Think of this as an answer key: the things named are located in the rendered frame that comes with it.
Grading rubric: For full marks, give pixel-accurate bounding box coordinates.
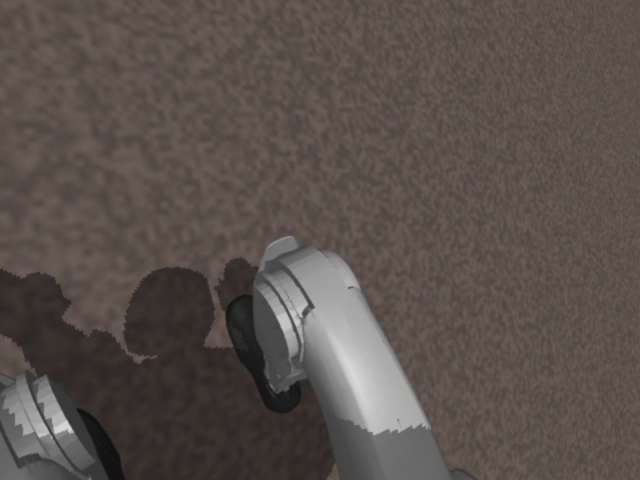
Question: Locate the right robot foot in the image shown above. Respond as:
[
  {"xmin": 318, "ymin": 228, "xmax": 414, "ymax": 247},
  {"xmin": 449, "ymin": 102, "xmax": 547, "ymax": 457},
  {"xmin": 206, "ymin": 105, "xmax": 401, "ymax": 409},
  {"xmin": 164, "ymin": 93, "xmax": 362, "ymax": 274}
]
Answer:
[{"xmin": 226, "ymin": 295, "xmax": 301, "ymax": 413}]

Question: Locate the left robot foot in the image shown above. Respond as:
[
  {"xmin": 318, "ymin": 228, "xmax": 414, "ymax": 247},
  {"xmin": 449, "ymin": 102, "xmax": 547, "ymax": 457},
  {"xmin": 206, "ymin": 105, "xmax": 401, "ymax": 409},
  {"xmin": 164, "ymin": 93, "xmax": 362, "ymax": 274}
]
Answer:
[{"xmin": 76, "ymin": 408, "xmax": 125, "ymax": 480}]

